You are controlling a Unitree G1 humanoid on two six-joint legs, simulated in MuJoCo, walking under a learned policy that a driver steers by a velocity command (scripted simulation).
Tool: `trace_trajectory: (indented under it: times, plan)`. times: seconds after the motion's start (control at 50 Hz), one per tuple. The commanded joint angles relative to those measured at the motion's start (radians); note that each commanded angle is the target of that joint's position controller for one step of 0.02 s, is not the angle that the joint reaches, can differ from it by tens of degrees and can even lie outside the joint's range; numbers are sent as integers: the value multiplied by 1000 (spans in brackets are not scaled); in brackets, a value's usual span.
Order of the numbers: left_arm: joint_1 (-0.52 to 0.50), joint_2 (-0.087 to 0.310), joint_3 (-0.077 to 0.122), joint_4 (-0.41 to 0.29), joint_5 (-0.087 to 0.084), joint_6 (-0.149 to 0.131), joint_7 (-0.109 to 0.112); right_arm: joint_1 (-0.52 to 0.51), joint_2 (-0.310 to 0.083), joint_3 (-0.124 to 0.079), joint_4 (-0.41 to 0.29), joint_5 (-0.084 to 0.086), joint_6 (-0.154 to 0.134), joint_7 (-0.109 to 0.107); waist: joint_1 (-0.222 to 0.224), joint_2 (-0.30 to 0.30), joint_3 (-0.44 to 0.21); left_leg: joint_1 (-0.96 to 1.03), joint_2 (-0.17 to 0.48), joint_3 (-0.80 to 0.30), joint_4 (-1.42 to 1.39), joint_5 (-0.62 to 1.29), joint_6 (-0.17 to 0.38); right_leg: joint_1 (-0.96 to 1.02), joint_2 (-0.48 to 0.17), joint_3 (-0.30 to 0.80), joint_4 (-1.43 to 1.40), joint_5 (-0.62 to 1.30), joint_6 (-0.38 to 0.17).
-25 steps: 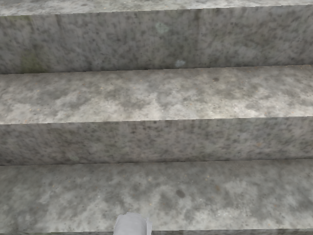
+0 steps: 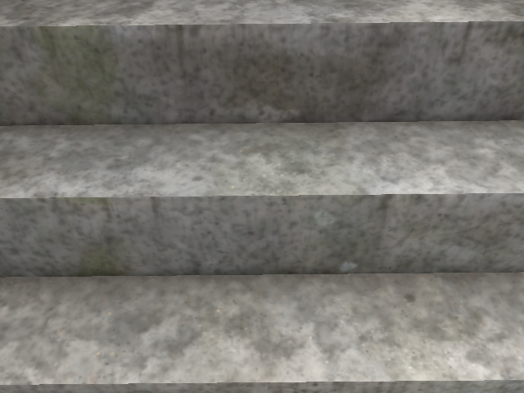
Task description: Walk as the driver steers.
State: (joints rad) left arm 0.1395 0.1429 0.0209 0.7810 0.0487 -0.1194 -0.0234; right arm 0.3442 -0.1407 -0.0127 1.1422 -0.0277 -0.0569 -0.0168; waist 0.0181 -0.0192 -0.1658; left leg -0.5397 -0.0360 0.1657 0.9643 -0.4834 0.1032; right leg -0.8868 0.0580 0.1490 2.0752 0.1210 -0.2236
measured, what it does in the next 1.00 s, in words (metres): climbs: right foot 0.21 m higher, then left foot 0.21 m higher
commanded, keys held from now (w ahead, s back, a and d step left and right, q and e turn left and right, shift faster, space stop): w+shift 0.30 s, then shift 0.70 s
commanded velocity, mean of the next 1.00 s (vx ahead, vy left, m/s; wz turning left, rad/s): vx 0.50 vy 0.00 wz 0.00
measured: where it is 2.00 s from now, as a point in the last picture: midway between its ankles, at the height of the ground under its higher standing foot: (275, 355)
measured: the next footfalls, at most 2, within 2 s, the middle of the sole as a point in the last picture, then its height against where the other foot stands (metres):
right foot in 0.32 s outside the picture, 0.21 m higher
left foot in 0.74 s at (209, 331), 0.21 m higher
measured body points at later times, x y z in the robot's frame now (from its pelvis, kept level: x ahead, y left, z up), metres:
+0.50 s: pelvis +0.25 -0.01 +0.21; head +0.23 +0.02 +0.66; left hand +0.25 +0.23 +0.04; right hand +0.37 -0.24 +0.11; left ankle +0.23 +0.13 -0.22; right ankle +0.27 -0.06 -0.47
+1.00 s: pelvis +0.40 +0.04 +0.44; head +0.40 +0.04 +0.89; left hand +0.49 +0.28 +0.30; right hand +0.45 -0.19 +0.29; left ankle +0.48 +0.14 -0.26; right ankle +0.42 -0.15 -0.13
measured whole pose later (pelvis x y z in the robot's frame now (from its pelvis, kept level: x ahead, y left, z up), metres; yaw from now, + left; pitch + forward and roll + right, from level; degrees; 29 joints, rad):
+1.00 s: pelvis +0.40 +0.04 +0.44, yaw +0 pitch +7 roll +2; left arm 0.20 0.23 0.04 1.02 0.04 -0.04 -0.08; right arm 0.26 -0.17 0.02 1.05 0.00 -0.07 0.05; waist -0.02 -0.04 -0.16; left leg -0.62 -0.05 0.05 0.73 -0.23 0.04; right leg -0.92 -0.06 0.18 1.52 -0.18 -0.01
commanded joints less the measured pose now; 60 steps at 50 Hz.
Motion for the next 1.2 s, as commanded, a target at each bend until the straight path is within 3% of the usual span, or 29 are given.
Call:
trace_trajectory:
  times: [0.02, 0.16, 0.22, 0.26, 0.3, 0.34, 0.36, 0.38, 0.4, 0.44, 0.46, 0.52, 0.6, 0.64, 0.68, 0.7, 0.74, 0.78, 0.8, 0.82, 0.84, 0.88, 0.92, 0.96, 1.04, 1.08, 1.12, 1.16, 1.2]
  plan:
    - [45, -147, -63, -61, -25, 24, 14, 19, 20, 11, 25, 6, -71, 29, 53, 26, 250, 115, 216, -406, -588, -7, -66, -447, 12, 34, 230, -79, -8]
    - [-289, -128, -90, -174, -65, 49, 65, 159, -18, 18, 37, 51, -120, 19, -6, 5, 276, 104, 206, -231, -827, 150, -75, -500, -21, -206, 10, -131, 51]
    - [-425, -143, -105, -225, -64, 82, 45, 377, -65, -15, 83, 53, -107, -31, -107, 180, 160, 391, 264, -247, -1032, 415, 24, -447, -88, -406, -157, -317, 33]
    - [-335, -74, -106, -165, -102, 74, 43, 264, -26, 2, 18, 116, -100, -52, -29, 134, 61, 261, 184, -40, -903, 1503, 41, 172, 12, -494, -722, -476, 23]
    - [25, -5, -70, -82, -117, 106, 49, 267, -217, -33, -4, 112, -141, -50, 168, 278, -181, 523, 343, -88, -495, 2402, 147, 360, 66, -421, -754, -789, 17]
    - [266, 172, -7, 15, -37, 91, 32, 157, -225, -54, -120, 113, -161, 14, 209, 163, -304, 363, 275, -125, -27, 2120, 141, 638, -62, 6, -1104, -864, -53]
    - [332, 213, 27, 84, 3, 108, 62, 70, -136, -47, -175, 76, -160, 47, 201, -43, -246, 74, 83, -150, 294, 1433, 118, 683, -215, 537, -1529, -1120, -148]
    - [228, 171, 40, 124, 4, 118, 77, -50, -74, -53, -234, -12, -146, 58, 174, -107, -144, -159, -76, -208, 882, 634, 86, 601, -300, 876, -1799, -1183, -209]
    - [124, 84, 23, 155, -15, 96, 66, -128, 29, -28, -348, -63, -133, 55, 65, 0, -15, -333, -48, -316, 1210, 579, 86, 471, -305, 764, -1755, -1106, -139]
    - [93, -6, 13, 271, -16, 36, 63, -173, 137, 14, -457, -45, -113, 25, -56, 124, 206, -546, -29, -340, 1343, 553, 113, 327, -295, 392, -1673, -754, -48]
    - [116, -98, -64, 301, 65, 70, -49, -64, 8, 6, -332, 90, -5, 83, 27, 283, 305, -735, -81, -608, 1252, 509, 222, 353, -311, 279, -1709, -248, -3]
    - [111, -33, -46, 313, 46, 48, -82, -142, 23, 22, -456, 29, 8, 95, -129, 4, 151, -817, -49, -405, 1341, 189, 249, 445, -246, -38, -1757, 57, -23]
    - [260, 16, -66, 332, 134, 57, -68, -300, -3, 55, -503, 21, 29, 90, -124, 90, 24, -853, -3, -235, 1120, 508, 217, 438, -120, -195, -1769, -9, 56]
    - [253, 120, -30, 273, 56, 51, -85, -591, -53, 62, -634, 55, 79, 78, -122, -49, -22, -586, 49, -57, 812, 238, 152, 306, -148, -201, -1932, 430, 86]
    - [277, 190, -18, 248, -7, 22, -98, -493, -10, 71, -572, 28, 134, 108, -160, -165, -76, -312, -14, 31, 716, 286, 61, 376, -208, -206, -1894, 1073, 13]
    - [291, 277, 7, 278, -46, 1, -115, -499, -84, 63, -583, 5, 178, 113, -192, -184, -124, -330, -52, 33, 528, 181, 60, 552, -287, -165, -1824, 1607, -24]
    - [331, 259, 18, 303, -51, -7, -131, -391, -91, 50, -520, -24, 195, 102, -168, -201, -134, -378, -81, 18, 113, 161, 40, 940, -353, -120, -1659, 1775, -45]
    - [375, 150, 9, 307, 31, 16, -160, -81, -173, 10, -355, -7, 210, 55, -154, 58, -350, 86, 57, -488, -109, 390, 202, 633, -247, -82, -1344, 1170, 20]
    - [334, 122, 23, 338, 17, 58, -191, -58, -251, -32, -381, -75, 214, 73, -235, 311, -236, -36, 223, -895, -553, -50, 298, 407, -80, 2, -775, 108, 89]
    - [294, 125, 37, 332, -43, 87, -178, -54, -236, -39, -334, -64, 171, 85, -212, 236, -91, -18, 254, -983, -536, -344, 260, 37, -34, 141, -321, -35, 66]
    - [252, 65, 25, 319, -46, 85, -134, -101, -182, -18, -246, -31, 100, 82, -123, 246, 35, -14, 223, -876, -494, -401, 193, -192, 4, 187, -172, -120, 36]
    - [188, 79, 26, 272, -6, 72, -80, -191, -18, 25, -151, 16, -9, 71, -29, -14, 27, 19, 184, -633, -452, -222, 134, -216, -23, 153, -222, -170, 37]
    - [156, 35, 13, 243, 0, 80, -48, -400, 51, 48, -179, 35, -57, 57, 69, -16, 17, -87, 88, -371, -485, -11, 56, -110, -71, 48, -362, -289, 102]
    - [124, 72, 9, 223, -15, 88, -49, -400, 24, 59, -232, 34, -73, 69, 66, -20, -32, -107, 71, -225, -506, 164, 12, 1, -123, -54, -568, -314, 239]
    - [99, 115, 2, 207, -23, 70, -79, -330, -220, -1, -267, 64, -46, 102, 52, 43, 41, -145, 56, -190, -592, -63, -19, 467, -78, -209, -1306, -501, 381]
    - [207, 134, 17, 244, 5, 27, -69, -302, -157, 5, -230, 9, -51, 139, 87, 79, 152, -154, 180, -305, -531, -22, 7, 599, -109, -112, -1190, -218, 342]
    - [43, 124, -1, 170, -15, 11, -43, -237, -57, 23, -216, 46, -54, 156, 26, 3, 146, -3, 175, -344, -397, 163, 50, 551, -137, -104, -1533, -140, 256]
    - [-108, 233, 24, 97, -64, 20, -39, -24, -69, 12, -187, 14, -66, 111, -88, -104, 58, 30, 23, -176, -307, 147, -53, 585, -203, 20, -1618, -278, 46]
    - [-151, 234, 42, 73, -45, 32, -8, -180, -119, -7, -269, 1, -64, 63, -43, -36, 85, 27, 33, -171, -309, 221, -37, 517, -240, 78, -1676, -514, 4]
